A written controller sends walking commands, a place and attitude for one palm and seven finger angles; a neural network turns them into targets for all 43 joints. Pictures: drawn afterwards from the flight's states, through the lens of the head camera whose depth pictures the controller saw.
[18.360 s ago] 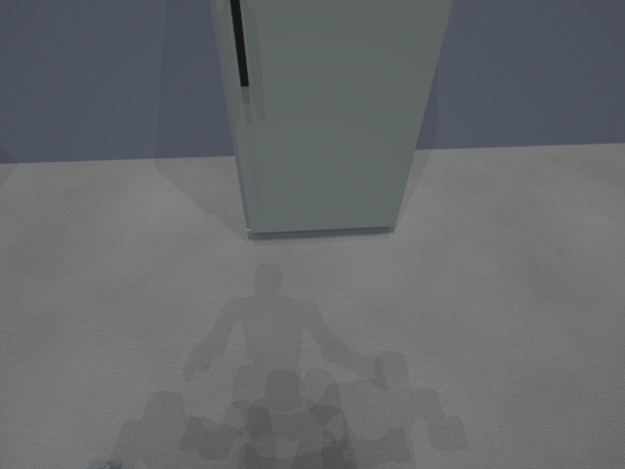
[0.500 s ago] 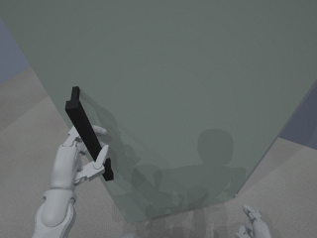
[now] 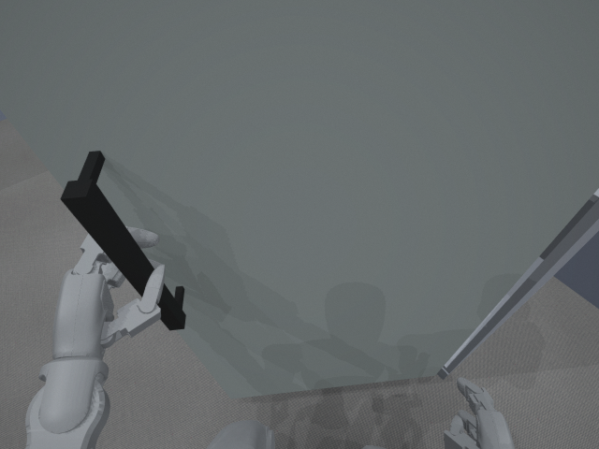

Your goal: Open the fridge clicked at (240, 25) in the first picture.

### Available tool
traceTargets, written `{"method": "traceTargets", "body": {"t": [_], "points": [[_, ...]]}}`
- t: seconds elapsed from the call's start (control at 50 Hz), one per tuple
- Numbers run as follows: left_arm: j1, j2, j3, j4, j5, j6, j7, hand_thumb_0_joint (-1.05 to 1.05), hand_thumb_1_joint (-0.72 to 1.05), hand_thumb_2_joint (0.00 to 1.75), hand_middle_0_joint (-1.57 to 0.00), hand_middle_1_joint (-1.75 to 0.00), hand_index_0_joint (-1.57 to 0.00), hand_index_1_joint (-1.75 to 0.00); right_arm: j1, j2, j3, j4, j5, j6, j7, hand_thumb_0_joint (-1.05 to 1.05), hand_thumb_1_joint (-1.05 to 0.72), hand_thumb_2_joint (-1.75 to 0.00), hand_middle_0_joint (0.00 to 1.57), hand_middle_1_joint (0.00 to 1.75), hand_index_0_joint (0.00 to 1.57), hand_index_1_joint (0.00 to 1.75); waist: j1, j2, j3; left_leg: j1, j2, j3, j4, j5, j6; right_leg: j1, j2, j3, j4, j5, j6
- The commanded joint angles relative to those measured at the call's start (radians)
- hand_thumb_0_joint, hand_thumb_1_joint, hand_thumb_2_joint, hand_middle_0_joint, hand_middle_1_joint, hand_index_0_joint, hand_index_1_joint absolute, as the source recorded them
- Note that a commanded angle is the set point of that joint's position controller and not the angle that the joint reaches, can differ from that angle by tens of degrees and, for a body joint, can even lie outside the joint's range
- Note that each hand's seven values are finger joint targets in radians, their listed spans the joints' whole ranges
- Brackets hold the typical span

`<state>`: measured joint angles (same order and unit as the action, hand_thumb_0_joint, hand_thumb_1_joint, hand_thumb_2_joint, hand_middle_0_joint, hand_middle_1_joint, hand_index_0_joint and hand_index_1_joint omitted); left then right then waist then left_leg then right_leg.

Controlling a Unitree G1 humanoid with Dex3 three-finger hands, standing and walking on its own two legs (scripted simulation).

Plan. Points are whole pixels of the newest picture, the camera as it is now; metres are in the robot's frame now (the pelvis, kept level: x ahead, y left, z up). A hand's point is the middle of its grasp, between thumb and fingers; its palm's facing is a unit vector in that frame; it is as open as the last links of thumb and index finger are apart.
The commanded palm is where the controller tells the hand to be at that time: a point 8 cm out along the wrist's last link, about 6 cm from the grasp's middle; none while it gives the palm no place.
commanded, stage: walk backward, drawing the door open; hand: left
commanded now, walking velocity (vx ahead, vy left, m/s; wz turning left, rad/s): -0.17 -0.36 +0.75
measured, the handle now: (143, 258) +0.30 +0.20 +0.13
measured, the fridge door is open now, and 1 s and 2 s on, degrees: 59 76 72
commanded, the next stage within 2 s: stop walking and hold the door back in 0.30 s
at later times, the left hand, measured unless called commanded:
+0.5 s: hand out of the picture +0.10 +0.09 +0.12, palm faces +0.67 -0.64 -0.39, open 6.6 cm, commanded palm +0.08 +0.15 +0.11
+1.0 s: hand (182, 430) +0.13 +0.11 +0.13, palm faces +0.72 -0.64 -0.27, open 5.7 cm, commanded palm +0.08 +0.15 +0.11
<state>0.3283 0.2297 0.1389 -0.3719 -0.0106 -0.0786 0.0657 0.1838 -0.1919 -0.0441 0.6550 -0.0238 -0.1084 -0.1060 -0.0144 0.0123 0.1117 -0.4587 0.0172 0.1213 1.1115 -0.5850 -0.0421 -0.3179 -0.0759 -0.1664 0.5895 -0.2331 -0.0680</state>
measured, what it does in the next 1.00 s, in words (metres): steps to the right, turning left: left foot, then right foot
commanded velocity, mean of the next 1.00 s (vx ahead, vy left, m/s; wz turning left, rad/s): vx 0.06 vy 0.04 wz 0.28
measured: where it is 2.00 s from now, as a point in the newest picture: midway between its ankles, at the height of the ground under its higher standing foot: outside the picture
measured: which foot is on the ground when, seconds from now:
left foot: up 0.00-0.06, down 0.08-0.40, up 0.42-1.00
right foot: down 0.00-0.08, up 0.10-0.38, down 0.40-1.00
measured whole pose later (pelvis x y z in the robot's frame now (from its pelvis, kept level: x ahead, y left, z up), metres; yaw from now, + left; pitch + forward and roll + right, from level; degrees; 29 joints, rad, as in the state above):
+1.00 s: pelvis -0.13 -0.32 +0.02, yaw +24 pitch +0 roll +4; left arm -0.57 0.47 0.36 0.88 0.05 -0.27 0.07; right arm 0.24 -0.32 -0.03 0.71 0.02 -0.09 -0.06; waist -0.04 -0.06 0.05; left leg -0.26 -0.06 0.11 0.70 -0.49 0.03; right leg -0.33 -0.06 -0.16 0.29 -0.05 -0.08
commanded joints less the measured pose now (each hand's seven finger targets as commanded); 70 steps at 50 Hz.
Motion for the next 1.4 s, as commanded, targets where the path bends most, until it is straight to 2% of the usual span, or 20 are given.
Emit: {"method": "traceTargets", "body": {"t": [0.0, 0.04, 0.06, 0.08, 0.2, 0.32, 0.36, 0.38, 0.42, 0.5, 0.7, 0.92, 1.0, 1.02, 1.06, 1.1, 1.16, 1.32, 1.36, 1.38], "points": [[-0.142, 0.159, 0.118, -0.324, -0.004, -0.096, 0.015, 0.00, 0.90, 0.90, -0.45, -1.40, -0.45, -1.40, -0.007, -0.045, 0.000, -0.191, -0.016, -0.079, -0.018, 0.00, -0.90, -0.90, 0.20, 0.30, 0.20, 0.30, 0.008, -0.174, -0.255, 0.203, 0.005, 0.056, -0.455, 0.069, 0.035, 0.053, -0.145, 0.107, -0.181, 0.104, -0.077], [-0.152, 0.144, 0.093, -0.334, -0.006, -0.111, 0.017, 0.00, 0.90, 0.90, -0.45, -1.40, -0.45, -1.40, 0.056, -0.069, -0.006, -0.207, -0.014, -0.093, -0.021, 0.00, -0.90, -0.90, 0.20, 0.30, 0.20, 0.30, -0.045, 0.076, -0.262, 0.496, 0.166, -0.147, -0.767, 0.318, 0.079, -0.198, -0.070, 0.053, 0.160, 0.011, 0.023], [-0.148, 0.145, 0.099, -0.343, 0.007, -0.135, 0.016, 0.00, 0.90, 0.90, -0.45, -1.40, -0.45, -1.40, 0.026, -0.124, -0.024, -0.226, -0.030, -0.096, -0.013, 0.00, -0.90, -0.90, 0.20, 0.30, 0.20, 0.30, -0.014, 0.308, -0.237, 0.613, 0.496, -0.627, -0.860, 0.606, 0.216, -0.446, 0.027, 0.080, 0.453, -0.281, 0.129], [-0.162, 0.182, 0.126, -0.342, 0.035, -0.167, 0.018, 0.00, 0.90, 0.90, -0.45, -1.40, -0.45, -1.40, 0.001, -0.142, -0.022, -0.214, -0.038, -0.089, -0.002, 0.00, -0.90, -0.90, 0.20, 0.30, 0.20, 0.30, 0.009, 0.245, -0.226, 0.585, 0.628, -0.790, -0.875, 0.873, 0.313, -0.486, 0.035, 0.207, 0.645, -0.299, 0.156], [-0.150, 0.155, 0.141, -0.304, 0.022, -0.105, 0.011, 0.00, 0.90, 0.90, -0.45, -1.40, -0.45, -1.40, -0.034, -0.136, -0.031, -0.157, -0.006, -0.072, 0.026, 0.00, -0.90, -0.90, 0.20, 0.30, 0.20, 0.30, 0.021, 0.272, -0.151, 0.204, 0.280, -0.266, -0.838, 0.390, 0.121, -0.139, 0.050, 0.168, 0.404, -0.043, 0.133], [-0.086, 0.235, 0.256, -0.254, -0.004, -0.113, 0.044, 0.00, 0.90, 0.90, -0.45, -1.40, -0.45, -1.40, -0.047, -0.137, -0.035, -0.176, 0.018, -0.082, 0.035, 0.00, -0.90, -0.90, 0.20, 0.30, 0.20, 0.30, 0.024, 0.337, -0.165, 0.023, 0.172, -0.228, -0.776, 0.076, 0.085, 0.208, 0.160, 0.016, -0.061, -0.118, 0.148], [-0.116, 0.296, 0.296, -0.276, -0.008, -0.113, 0.050, 0.00, 0.90, 0.90, -0.45, -1.40, -0.45, -1.40, -0.027, -0.081, -0.024, -0.162, 0.023, -0.077, 0.044, 0.00, -0.90, -0.90, 0.20, 0.30, 0.20, 0.30, 0.014, 0.059, -0.201, 0.043, 0.020, -0.135, -0.466, 0.105, 0.018, 0.193, 0.034, 0.095, -0.303, -0.064, 0.097], [-0.120, 0.369, 0.348, -0.289, -0.012, -0.105, 0.061, 0.00, 0.90, 0.90, -0.45, -1.40, -0.45, -1.40, -0.065, -0.047, -0.016, -0.171, 0.020, -0.070, 0.040, 0.00, -0.90, -0.90, 0.20, 0.30, 0.20, 0.30, 0.022, -0.190, -0.212, -0.091, -0.048, -0.058, -0.130, 0.017, -0.020, 0.175, -0.176, 0.292, -0.326, -0.022, 0.000], [-0.220, 0.338, 0.311, -0.038, -0.001, -0.073, 0.080, 0.00, 0.90, 0.90, -0.45, -1.40, -0.45, -1.40, -0.068, -0.107, -0.046, -0.136, 0.016, -0.092, 0.019, 0.00, -0.90, -0.90, 0.20, 0.30, 0.20, 0.30, 0.034, -0.240, -0.258, -0.172, -0.034, -0.211, 0.281, -0.034, 0.001, 0.119, -0.350, 0.612, -0.310, 0.061, -0.087], [-0.524, 0.419, 0.359, 0.363, -0.020, -0.122, 0.113, 0.00, 0.90, 0.90, -0.45, -1.40, -0.45, -1.40, -0.090, -0.138, -0.003, -0.078, 0.026, -0.044, -0.013, 0.00, -0.90, -0.90, 0.20, 0.30, 0.20, 0.30, 0.014, -0.158, -0.222, -0.148, -0.007, -0.176, 0.205, 0.209, -0.014, 0.201, -0.241, 0.278, -0.196, 0.353, 0.001], [-1.031, 0.568, 0.353, 0.785, -0.019, -0.203, 0.086, 0.00, 0.90, 0.90, -0.45, -1.40, -0.45, -1.40, -0.056, -0.226, -0.022, -0.067, 0.045, 0.006, 0.031, 0.00, -0.90, -0.90, 0.20, 0.30, 0.20, 0.30, 0.048, -0.151, -0.260, -0.074, -0.054, -0.102, -0.177, 0.220, 0.028, 0.298, -0.269, 0.351, -0.429, -0.123, 0.124], [-1.321, 0.683, 0.361, 1.013, 0.024, -0.268, 0.063, 0.00, 0.90, 0.90, -0.45, -1.40, -0.45, -1.40, 0.053, -0.242, -0.026, -0.047, 0.044, -0.023, 0.043, 0.00, -0.90, -0.90, 0.20, 0.30, 0.20, 0.30, 0.030, -0.142, -0.391, 0.079, -0.059, -0.025, -0.388, 0.063, 0.077, 0.328, -0.273, 0.369, -0.489, -0.418, -0.021], [-1.403, 0.678, 0.334, 1.055, 0.040, -0.279, 0.043, 0.00, 0.90, 0.90, -0.45, -1.40, -0.45, -1.40, 0.136, -0.244, -0.021, -0.026, 0.038, -0.024, 0.038, 0.00, -0.90, -0.90, 0.20, 0.30, 0.20, 0.30, -0.026, -0.057, -0.422, 0.374, -0.054, -0.007, -0.644, 0.108, 0.112, 0.143, -0.166, 0.242, -0.388, -0.373, 0.017], [-1.429, 0.662, 0.314, 1.041, 0.028, -0.289, 0.031, 0.00, 0.90, 0.90, -0.45, -1.40, -0.45, -1.40, 0.160, -0.258, -0.023, -0.027, 0.039, -0.031, 0.034, 0.00, -0.90, -0.90, 0.20, 0.30, 0.20, 0.30, -0.054, 0.049, -0.393, 0.485, -0.012, -0.084, -0.764, 0.070, 0.139, 0.013, -0.091, 0.205, -0.244, -0.359, 0.044], [-1.526, 0.673, 0.338, 1.054, 0.007, -0.267, 0.022, 0.00, 0.90, 0.90, -0.45, -1.40, -0.45, -1.40, 0.094, -0.289, -0.016, -0.053, 0.031, -0.043, 0.024, 0.00, -0.90, -0.90, 0.20, 0.30, 0.20, 0.30, -0.031, 0.393, -0.245, 0.345, 0.399, -0.688, -1.032, -0.130, 0.320, -0.237, 0.124, 0.122, 0.458, -0.248, 0.093], [-1.452, 0.796, 0.422, 1.146, 0.037, -0.225, 0.018, 0.00, 0.90, 0.90, -0.45, -1.40, -0.45, -1.40, 0.051, -0.272, -0.015, -0.024, 0.050, 0.001, 0.017, 0.00, -0.90, -0.90, 0.20, 0.30, 0.20, 0.30, 0.018, 0.154, -0.197, 0.293, 0.338, -0.560, -0.993, -0.051, 0.280, -0.326, 0.053, 0.234, 0.603, -0.117, 0.079], [-1.524, 0.695, 0.298, 1.237, 0.047, -0.210, -0.005, 0.00, 0.90, 0.90, -0.45, -1.40, -0.45, -1.40, 0.124, -0.277, -0.006, 0.022, 0.061, 0.017, -0.005, 0.00, -0.90, -0.90, 0.20, 0.30, 0.20, 0.30, 0.009, 0.123, -0.194, 0.370, 0.253, -0.404, -0.882, 0.170, 0.247, -0.348, 0.037, 0.166, 0.499, -0.072, 0.095], [-1.496, 0.699, 0.272, 1.266, 0.033, -0.199, -0.032, 0.00, 0.90, 0.90, -0.45, -1.40, -0.45, -1.40, 0.171, -0.280, 0.007, 0.042, 0.058, 0.003, -0.018, 0.00, -0.90, -0.90, 0.20, 0.30, 0.20, 0.30, -0.010, 0.259, -0.270, 0.295, 0.176, -0.153, -0.609, 0.715, 0.135, 0.125, 0.091, 0.028, -0.120, -0.042, 0.085], [-1.395, 0.811, 0.373, 1.306, 0.050, -0.206, -0.019, 0.00, 0.90, 0.90, -0.45, -1.40, -0.45, -1.40, 0.171, -0.268, -0.005, 0.037, 0.064, 0.009, -0.002, 0.00, -0.90, -0.90, 0.20, 0.30, 0.20, 0.30, 0.005, 0.050, -0.387, 0.009, 0.113, -0.082, -0.292, 0.694, 0.081, 0.517, -0.064, 0.214, -0.158, 0.234, 0.002], [-1.362, 0.884, 0.445, 1.319, 0.046, -0.199, -0.015, 0.00, 0.90, 0.90, -0.45, -1.40, -0.45, -1.40, 0.144, -0.261, -0.019, 0.026, 0.068, 0.014, -0.004, 0.00, -0.90, -0.90, 0.20, 0.30, 0.20, 0.30, 0.016, -0.163, -0.413, -0.193, 0.007, -0.058, -0.063, 0.226, 0.041, 0.614, -0.265, 0.480, -0.152, 0.562, -0.111]]}}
